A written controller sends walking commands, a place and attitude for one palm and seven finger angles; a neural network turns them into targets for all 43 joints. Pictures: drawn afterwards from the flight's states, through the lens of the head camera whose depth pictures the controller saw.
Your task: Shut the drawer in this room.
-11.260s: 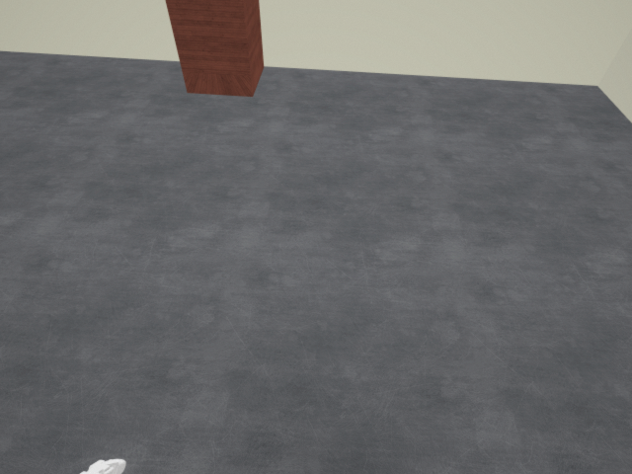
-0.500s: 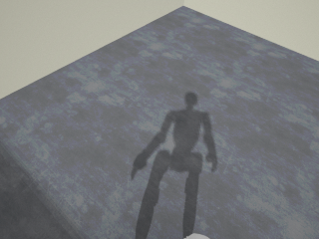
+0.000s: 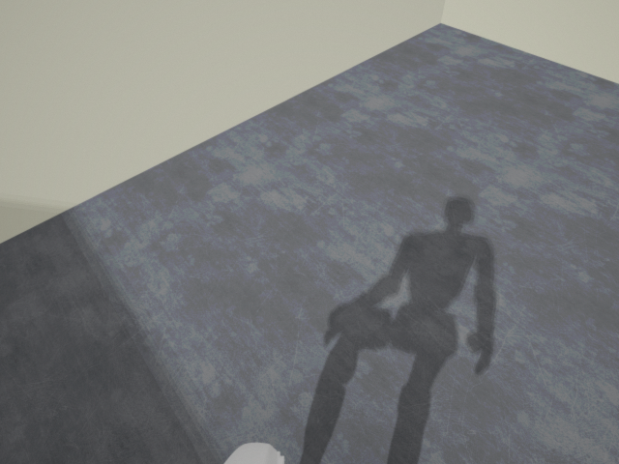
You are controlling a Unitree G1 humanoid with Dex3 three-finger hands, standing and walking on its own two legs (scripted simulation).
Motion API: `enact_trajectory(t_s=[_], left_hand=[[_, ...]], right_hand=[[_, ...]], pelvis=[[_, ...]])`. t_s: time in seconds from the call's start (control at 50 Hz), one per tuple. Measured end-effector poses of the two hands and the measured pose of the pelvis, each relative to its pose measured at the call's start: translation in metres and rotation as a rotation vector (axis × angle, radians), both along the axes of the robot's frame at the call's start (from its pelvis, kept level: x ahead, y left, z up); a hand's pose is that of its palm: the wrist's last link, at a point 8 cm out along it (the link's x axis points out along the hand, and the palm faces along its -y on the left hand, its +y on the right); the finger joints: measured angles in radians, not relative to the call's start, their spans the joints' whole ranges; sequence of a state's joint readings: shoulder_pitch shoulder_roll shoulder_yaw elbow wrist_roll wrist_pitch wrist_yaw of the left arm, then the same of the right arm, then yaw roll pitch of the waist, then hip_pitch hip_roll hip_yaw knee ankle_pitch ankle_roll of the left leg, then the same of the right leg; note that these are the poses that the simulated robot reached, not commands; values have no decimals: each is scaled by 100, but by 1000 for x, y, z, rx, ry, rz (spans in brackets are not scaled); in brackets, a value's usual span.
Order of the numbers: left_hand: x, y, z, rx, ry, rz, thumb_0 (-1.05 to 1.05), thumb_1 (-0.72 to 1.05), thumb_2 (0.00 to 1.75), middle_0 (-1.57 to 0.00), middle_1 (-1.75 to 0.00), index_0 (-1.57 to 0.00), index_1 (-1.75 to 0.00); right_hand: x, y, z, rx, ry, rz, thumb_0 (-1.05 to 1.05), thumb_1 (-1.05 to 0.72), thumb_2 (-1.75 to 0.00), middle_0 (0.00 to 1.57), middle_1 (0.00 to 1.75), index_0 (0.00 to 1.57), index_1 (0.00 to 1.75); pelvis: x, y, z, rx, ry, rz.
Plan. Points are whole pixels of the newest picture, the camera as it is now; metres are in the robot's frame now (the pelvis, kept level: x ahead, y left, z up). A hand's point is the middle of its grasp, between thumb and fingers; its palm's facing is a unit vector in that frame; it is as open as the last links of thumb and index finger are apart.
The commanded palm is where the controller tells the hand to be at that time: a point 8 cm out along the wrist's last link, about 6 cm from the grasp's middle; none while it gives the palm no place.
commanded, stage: turn or walk to find it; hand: left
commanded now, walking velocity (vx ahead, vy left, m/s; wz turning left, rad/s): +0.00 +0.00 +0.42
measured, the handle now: out of the picture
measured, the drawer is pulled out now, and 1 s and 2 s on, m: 0.22 0.22 0.22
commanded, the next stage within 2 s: none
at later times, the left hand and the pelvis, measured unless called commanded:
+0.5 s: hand out of the picture +0.02 +0.26 -0.16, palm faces +0.24 -0.94 -0.26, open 7.4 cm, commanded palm none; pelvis -0.01 +0.03 +0.00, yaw +12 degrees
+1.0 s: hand out of the picture -0.07 +0.19 -0.16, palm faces +0.45 -0.86 -0.24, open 7.4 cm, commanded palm none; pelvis -0.03 -0.01 +0.00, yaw +26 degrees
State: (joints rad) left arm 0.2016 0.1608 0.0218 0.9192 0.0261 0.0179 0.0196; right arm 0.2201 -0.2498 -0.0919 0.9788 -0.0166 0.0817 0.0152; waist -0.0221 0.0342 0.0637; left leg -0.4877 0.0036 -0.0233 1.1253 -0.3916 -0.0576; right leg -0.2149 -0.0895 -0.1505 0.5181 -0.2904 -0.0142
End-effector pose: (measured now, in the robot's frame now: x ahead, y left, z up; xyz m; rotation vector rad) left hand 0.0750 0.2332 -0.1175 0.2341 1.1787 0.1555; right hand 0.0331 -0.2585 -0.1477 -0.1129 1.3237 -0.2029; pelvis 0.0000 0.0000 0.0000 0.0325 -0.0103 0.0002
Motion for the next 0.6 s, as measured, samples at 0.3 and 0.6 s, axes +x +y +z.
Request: enact_trajectory(t_s=[0.3, 0.6], left_hand=[[-96, 67, -38, -31, 176, 229, 1, 91, 90, -20, -30, -20, -30], [-52, 50, -4, 17, -46, 263, 1, 91, 90, -19, -30, -20, -30]], right_hand=[[77, 59, 19, -73, -115, 237, 1, -91, -90, 20, 30, 20, 30], [81, 53, 4, 9, -98, 305, 1, -90, -90, 20, 30, 21, 30]], pelvis=[[-7, 38, -11, -34, 11, 130], [-10, 12, -6, -19, -1, 248]])
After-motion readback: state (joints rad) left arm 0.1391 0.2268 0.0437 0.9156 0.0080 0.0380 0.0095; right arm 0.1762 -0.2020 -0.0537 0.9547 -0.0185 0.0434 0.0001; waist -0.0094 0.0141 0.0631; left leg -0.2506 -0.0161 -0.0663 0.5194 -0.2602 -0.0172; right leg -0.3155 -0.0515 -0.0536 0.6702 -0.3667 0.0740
